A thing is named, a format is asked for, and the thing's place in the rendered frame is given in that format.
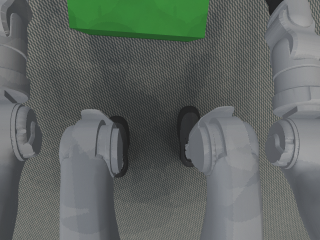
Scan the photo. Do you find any carton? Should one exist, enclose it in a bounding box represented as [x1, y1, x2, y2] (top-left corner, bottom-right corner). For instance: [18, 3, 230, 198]
[67, 0, 209, 42]

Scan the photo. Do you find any left robot thigh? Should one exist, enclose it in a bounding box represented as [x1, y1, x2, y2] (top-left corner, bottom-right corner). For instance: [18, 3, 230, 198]
[59, 119, 123, 240]

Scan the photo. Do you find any robot left upper arm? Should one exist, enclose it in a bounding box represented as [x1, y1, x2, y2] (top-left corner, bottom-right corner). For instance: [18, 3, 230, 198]
[0, 103, 42, 240]

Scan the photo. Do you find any robot right hand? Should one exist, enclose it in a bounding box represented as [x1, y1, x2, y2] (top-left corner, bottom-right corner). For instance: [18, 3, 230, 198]
[265, 0, 283, 16]

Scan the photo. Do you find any robot right upper arm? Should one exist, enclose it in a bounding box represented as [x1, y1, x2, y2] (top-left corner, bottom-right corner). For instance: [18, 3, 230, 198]
[264, 117, 320, 240]

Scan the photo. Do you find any left robot forearm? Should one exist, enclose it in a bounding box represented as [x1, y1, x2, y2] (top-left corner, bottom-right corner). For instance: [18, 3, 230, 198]
[0, 0, 33, 104]

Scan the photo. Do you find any right robot forearm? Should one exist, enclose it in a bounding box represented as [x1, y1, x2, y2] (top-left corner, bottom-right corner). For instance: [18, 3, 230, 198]
[264, 0, 320, 119]

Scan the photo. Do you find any robot left foot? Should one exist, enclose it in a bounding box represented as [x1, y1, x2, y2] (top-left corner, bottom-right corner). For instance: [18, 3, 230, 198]
[110, 115, 130, 178]

